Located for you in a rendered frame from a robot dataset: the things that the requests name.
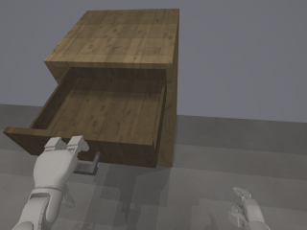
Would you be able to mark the right robot forearm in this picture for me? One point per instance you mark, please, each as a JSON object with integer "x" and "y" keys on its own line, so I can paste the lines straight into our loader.
{"x": 257, "y": 225}

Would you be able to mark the right robot hand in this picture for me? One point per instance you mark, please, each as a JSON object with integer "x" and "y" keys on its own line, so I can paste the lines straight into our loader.
{"x": 240, "y": 215}

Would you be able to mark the drawer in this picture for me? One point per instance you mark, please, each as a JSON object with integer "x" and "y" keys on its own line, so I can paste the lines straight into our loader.
{"x": 118, "y": 111}

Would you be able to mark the left robot forearm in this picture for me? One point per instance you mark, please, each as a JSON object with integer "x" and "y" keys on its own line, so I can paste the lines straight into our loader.
{"x": 42, "y": 209}

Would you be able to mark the handle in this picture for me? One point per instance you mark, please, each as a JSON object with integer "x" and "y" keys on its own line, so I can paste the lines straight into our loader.
{"x": 88, "y": 169}

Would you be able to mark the left robot hand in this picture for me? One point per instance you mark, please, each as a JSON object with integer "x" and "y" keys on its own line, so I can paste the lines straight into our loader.
{"x": 54, "y": 167}

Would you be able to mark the cabinet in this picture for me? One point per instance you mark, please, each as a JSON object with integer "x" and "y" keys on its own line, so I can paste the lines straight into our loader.
{"x": 135, "y": 39}

